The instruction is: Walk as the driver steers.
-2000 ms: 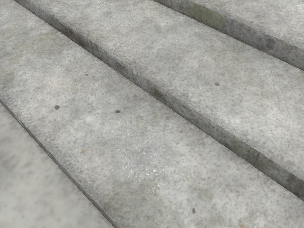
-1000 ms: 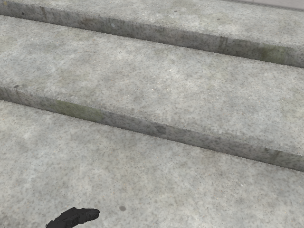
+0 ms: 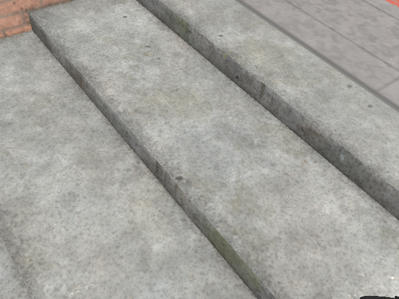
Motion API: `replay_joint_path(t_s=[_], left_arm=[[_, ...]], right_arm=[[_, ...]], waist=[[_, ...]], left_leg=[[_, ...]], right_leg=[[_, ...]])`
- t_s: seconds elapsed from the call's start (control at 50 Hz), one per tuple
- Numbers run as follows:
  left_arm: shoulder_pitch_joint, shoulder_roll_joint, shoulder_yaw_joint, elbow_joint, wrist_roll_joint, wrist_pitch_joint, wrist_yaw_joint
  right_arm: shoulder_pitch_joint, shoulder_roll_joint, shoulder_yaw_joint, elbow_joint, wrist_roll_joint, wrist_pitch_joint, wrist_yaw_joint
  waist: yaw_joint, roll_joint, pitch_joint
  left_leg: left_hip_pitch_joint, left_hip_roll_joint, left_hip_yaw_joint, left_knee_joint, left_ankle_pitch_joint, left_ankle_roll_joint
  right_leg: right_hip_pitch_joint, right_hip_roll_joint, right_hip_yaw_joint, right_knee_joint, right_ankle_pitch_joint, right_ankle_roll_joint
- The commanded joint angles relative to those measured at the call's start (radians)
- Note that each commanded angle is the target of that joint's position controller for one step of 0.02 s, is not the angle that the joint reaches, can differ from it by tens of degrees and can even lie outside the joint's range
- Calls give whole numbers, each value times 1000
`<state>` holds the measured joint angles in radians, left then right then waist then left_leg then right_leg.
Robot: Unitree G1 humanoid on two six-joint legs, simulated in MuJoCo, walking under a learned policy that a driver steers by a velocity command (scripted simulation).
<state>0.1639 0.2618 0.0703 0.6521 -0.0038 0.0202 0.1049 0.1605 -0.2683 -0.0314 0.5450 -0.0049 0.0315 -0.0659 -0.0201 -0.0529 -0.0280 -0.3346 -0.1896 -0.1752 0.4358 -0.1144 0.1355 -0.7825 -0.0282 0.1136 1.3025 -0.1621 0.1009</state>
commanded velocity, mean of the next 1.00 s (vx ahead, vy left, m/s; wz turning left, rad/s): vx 0.01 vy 0.00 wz -0.32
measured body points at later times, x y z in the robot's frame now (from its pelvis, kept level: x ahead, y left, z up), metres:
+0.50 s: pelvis +0.05 -0.08 +0.00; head +0.08 -0.11 +0.45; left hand +0.22 +0.16 -0.10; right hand +0.12 -0.37 -0.12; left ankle +0.04 +0.03 -0.68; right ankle +0.03 -0.17 -0.74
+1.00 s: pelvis +0.08 -0.06 +0.00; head +0.10 -0.05 +0.45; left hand +0.30 +0.12 -0.12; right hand +0.11 -0.35 -0.09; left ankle +0.12 +0.02 -0.74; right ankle +0.01 -0.18 -0.68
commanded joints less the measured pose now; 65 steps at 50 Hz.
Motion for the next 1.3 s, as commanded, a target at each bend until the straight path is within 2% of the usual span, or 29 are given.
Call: replay_joint_path(t_s=[0.02,0.1,0.16,0.18,0.24,0.34,0.38,0.4,0.42,0.44,0.48,0.52,0.72,0.86,0.88,0.9,0.92,0.94,0.96,0.98,1.0,1.02,1.08,1.14,1.18,1.2,1.22,1.26,1.3], left_arm=[[-57,52,6,-95,2,-23,-3],[-8,40,-2,-72,3,-25,-24],[-24,25,-6,-61,0,-25,-44],[3,47,-9,-29,46,22,-66],[33,63,1,-16,10,40,-79],[63,47,-3,-10,12,5,-72],[97,86,3,-7,30,-16,-74],[114,168,16,-30,43,-22,-74],[127,185,30,-14,19,-18,-80],[193,156,29,-2,11,-16,-84],[110,120,22,-18,14,1,-77],[78,121,25,-32,10,11,-74],[152,162,48,-35,24,8,-78],[58,140,42,-40,23,10,-90],[-39,88,3,-67,64,-46,-128],[46,49,-12,-26,42,-68,-144],[202,1,-10,-31,6,-73,-137],[110,119,27,-63,24,-84,-114],[40,153,34,-56,30,-81,-91],[67,145,27,-41,41,-78,-74],[123,112,19,-5,41,-79,-75],[156,74,7,11,48,-84,-92],[206,40,-1,54,16,-72,-161],[63,-15,-22,34,-1,-64,-204],[37,38,-17,10,-16,-90,-187],[-33,51,-26,-22,-18,-104,-177],[-48,59,-24,-24,-5,-111,-166],[-19,70,-19,-7,3,-115,-151],[13,43,-24,10,2,-101,-157]], right_arm=[[1,-88,-11,-63,-5,-11,0],[-48,-20,14,-50,-12,-19,4],[-40,-11,6,-7,-14,-26,14],[123,-50,-11,43,-35,-45,28],[94,-61,-25,67,-36,-55,49],[44,-58,-39,75,-12,-49,28],[38,-50,-43,64,-2,-49,15],[74,-3,-32,38,-14,-49,15],[46,-30,-42,27,-4,-35,17],[46,-55,-46,38,-20,-26,20],[36,-47,-48,57,-16,-13,31],[51,-66,-52,65,-18,4,48],[-33,-75,-38,36,-15,-2,38],[53,-56,-28,45,5,-30,26],[169,-52,-27,120,-29,-67,69],[149,-59,-39,114,-31,-84,77],[160,-163,-60,75,-44,-107,72],[142,-200,-79,46,-81,-134,69],[43,-157,-72,47,-58,-154,69],[-108,-41,-24,16,-22,-165,91],[-214,83,30,-23,9,-167,114],[-240,113,49,-23,23,-164,129],[-193,-4,17,-2,19,-173,139],[-55,-51,8,85,46,-143,164],[-52,-18,15,110,44,-140,184],[-5,-9,14,108,31,-152,166],[0,-56,0,109,11,-159,146],[-56,-79,-23,84,-8,-154,129],[-55,-39,-20,89,6,-146,138]], waist=[[-17,157,-67],[-1,129,-89],[-20,146,-66],[-65,124,-37],[-31,192,-25],[33,151,-65],[51,81,-108],[29,-117,-144],[52,-215,-77],[73,-111,-93],[32,-32,-20],[15,-42,-21],[65,-65,-23],[5,-82,-45],[-47,130,-60],[-58,140,-17],[13,284,-127],[-30,185,-82],[-4,146,-26],[64,154,-15],[103,177,-22],[129,159,-4],[115,68,-4],[47,71,19],[59,129,-37],[2,92,-71],[4,89,-90],[19,66,-119],[34,71,-89]], left_leg=[[276,307,-293,-90,38,-45],[283,309,-232,-56,221,-43],[237,301,-173,-76,252,-41],[239,305,-138,-126,330,-48],[248,312,-107,-69,511,-14],[251,353,-96,61,602,64],[113,295,-56,162,320,-19],[-50,202,51,342,-141,-76],[-211,80,170,476,-494,-129],[-240,113,141,607,-508,-146],[-261,152,109,669,-390,-173],[-257,154,119,684,-324,-192],[-248,149,113,468,-311,-183],[60,131,126,129,-214,-132],[239,227,39,86,116,-124],[426,282,22,2,124,-89],[507,526,-263,-37,423,186],[374,616,-490,-125,225,320],[259,565,-415,-173,22,261],[134,464,-300,-173,-153,141],[64,385,-205,-158,-192,58],[-1,345,-134,-146,-140,23],[-53,273,25,-113,-152,-17],[51,288,-51,-44,-237,-86],[91,341,-121,-6,-27,-150],[137,307,-62,13,152,-151],[212,277,13,61,308,-153],[287,258,76,148,453,-105],[205,230,103,135,345,-73]], right_leg=[[-158,-29,29,27,-17,9],[-41,-62,44,-112,-14,19],[128,-73,6,-341,-48,13],[169,-12,-77,-420,-119,-16],[283,17,-92,-505,-214,-64],[446,62,-118,-732,-205,-123],[663,-17,26,-899,83,-161],[794,-243,284,-929,402,-222],[782,-337,376,-881,813,-397],[787,-313,371,-894,771,-432],[705,-184,259,-916,555,-360],[687,-120,218,-916,519,-329],[683,-92,367,-906,327,-332],[572,-41,390,-840,397,-265],[376,-112,473,-832,79,-273],[213,-8,426,-781,-200,-221],[147,206,221,-523,-441,-82],[51,214,186,-304,-531,5],[42,162,173,-140,-421,18],[105,120,166,-68,-339,31],[170,90,184,-70,-282,52],[226,68,160,-81,-238,62],[363,-16,0,-322,-200,114],[454,-31,-43,-744,-51,96],[513,-62,3,-774,133,22],[502,-43,-3,-727,152,-50],[447,-43,-8,-730,154,-90],[408,-41,-12,-750,177,-86],[464,-29,-21,-756,154,-61]])
Keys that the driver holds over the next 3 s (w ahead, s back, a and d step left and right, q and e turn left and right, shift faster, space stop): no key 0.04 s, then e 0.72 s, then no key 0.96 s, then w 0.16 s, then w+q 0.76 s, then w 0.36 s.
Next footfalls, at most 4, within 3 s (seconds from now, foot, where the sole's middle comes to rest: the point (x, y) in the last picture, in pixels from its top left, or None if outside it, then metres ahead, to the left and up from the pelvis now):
0.38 right None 0.07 -0.17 -0.78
0.90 left None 0.15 0.00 -0.78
1.16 right None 0.05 -0.23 -0.78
2.32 left None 0.41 -0.09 -0.78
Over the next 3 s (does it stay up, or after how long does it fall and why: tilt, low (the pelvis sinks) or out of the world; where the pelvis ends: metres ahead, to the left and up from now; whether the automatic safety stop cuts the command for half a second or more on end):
stays up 0.59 -0.24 0.08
